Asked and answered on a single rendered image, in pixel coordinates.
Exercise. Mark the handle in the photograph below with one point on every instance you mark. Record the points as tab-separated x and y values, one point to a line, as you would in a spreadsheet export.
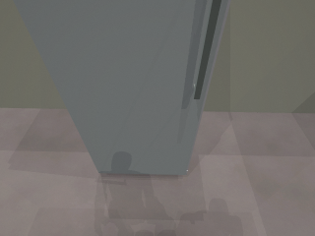
211	24

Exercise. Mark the fridge door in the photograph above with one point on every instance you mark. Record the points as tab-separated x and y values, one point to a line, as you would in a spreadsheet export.
126	70

